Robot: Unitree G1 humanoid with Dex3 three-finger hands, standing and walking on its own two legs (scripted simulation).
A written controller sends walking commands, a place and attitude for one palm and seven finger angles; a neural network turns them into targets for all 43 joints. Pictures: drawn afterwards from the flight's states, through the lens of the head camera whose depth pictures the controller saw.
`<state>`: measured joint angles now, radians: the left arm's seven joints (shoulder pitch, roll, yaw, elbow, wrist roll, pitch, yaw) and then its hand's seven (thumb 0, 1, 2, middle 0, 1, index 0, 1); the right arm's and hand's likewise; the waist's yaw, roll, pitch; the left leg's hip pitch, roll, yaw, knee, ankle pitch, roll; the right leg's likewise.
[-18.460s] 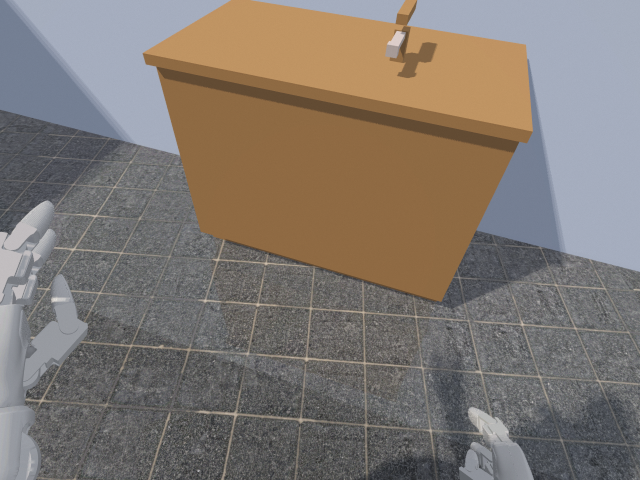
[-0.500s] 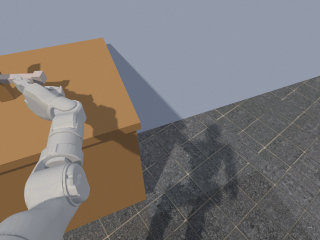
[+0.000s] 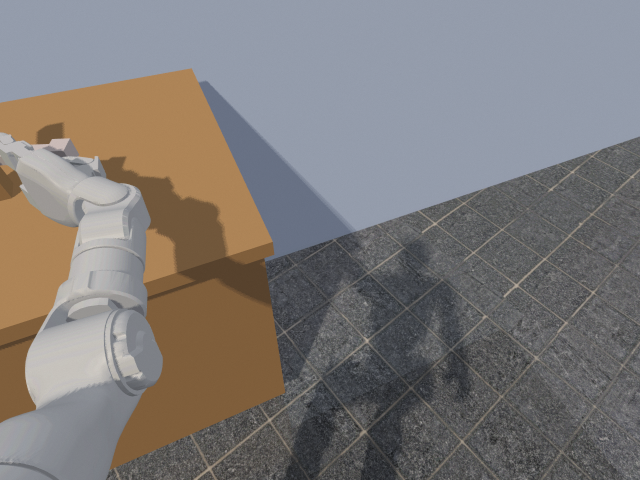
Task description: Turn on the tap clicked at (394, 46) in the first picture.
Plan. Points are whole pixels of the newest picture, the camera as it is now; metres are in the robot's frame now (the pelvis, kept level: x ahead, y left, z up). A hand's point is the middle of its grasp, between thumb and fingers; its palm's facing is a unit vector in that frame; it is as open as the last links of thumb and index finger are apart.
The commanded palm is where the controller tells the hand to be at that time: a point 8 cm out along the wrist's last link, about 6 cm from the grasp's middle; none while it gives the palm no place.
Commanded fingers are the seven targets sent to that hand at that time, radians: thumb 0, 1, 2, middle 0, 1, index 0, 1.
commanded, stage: lift the hand up off the lever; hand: left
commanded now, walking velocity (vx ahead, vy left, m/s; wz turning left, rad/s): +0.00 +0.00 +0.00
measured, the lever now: (62, 153) +0.54 +0.34 +0.12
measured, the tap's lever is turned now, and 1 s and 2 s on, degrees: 72 72 72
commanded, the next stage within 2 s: draw the hand back beside the body in 1.10 s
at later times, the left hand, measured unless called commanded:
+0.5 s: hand (67, 165) +0.45 +0.28 +0.17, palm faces +0.84 -0.53 -0.10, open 7.8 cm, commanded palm +0.40 +0.28 +0.18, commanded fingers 0.00 0.90 0.90 -0.15 -0.15 -0.15 -0.15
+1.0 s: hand (72, 151) +0.46 +0.27 +0.19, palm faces +0.84 -0.53 -0.11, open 7.8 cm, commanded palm +0.40 +0.28 +0.19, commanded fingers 0.00 0.90 0.90 -0.15 -0.15 -0.15 -0.15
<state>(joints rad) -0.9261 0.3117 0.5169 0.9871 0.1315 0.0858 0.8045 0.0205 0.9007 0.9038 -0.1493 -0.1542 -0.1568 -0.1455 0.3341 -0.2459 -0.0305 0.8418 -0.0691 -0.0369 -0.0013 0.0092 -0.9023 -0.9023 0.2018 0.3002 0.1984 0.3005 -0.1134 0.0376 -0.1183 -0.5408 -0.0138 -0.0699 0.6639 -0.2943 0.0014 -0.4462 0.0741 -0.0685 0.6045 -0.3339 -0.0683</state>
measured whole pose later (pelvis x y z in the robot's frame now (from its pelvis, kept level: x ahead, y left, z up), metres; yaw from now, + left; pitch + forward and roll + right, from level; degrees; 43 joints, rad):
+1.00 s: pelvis +0.01 +0.00 +0.01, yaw +0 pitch +6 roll -1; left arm -0.84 0.25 0.47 0.76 0.09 0.27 0.78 0.02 0.90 0.90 -0.15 -0.15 -0.16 -0.15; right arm 0.30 -0.24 -0.03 0.85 -0.04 -0.05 -0.02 0.01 -0.90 -0.90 0.20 0.30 0.20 0.30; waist -0.06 0.04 -0.11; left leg -0.39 -0.02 -0.06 0.56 -0.27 0.00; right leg -0.30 0.06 -0.05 0.52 -0.31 -0.06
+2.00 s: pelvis -0.02 +0.01 +0.02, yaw -3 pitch -5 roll +0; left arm 0.02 0.32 0.25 -0.01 -0.08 -0.09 0.12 0.02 0.89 0.90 -0.19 -0.25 -0.19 -0.24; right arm 0.16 -0.21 0.04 0.67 0.02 -0.07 -0.06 0.01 -0.90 -0.90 0.20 0.30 0.20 0.30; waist 0.04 0.05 0.02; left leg -0.11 -0.02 -0.01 0.37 -0.17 0.02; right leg -0.04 0.06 0.00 0.34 -0.20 -0.05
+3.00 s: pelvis -0.02 +0.01 +0.02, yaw -2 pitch -2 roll -1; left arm 0.44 0.33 0.29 -0.37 -0.05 -0.12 0.14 0.02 0.89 0.90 -0.20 -0.31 -0.21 -0.30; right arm 0.18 -0.24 0.00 0.62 0.01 -0.04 -0.07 0.01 -0.90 -0.90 0.20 0.30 0.20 0.30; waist 0.02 0.07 -0.01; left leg -0.25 -0.01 -0.03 0.48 -0.20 0.02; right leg -0.16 0.07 -0.02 0.42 -0.23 -0.05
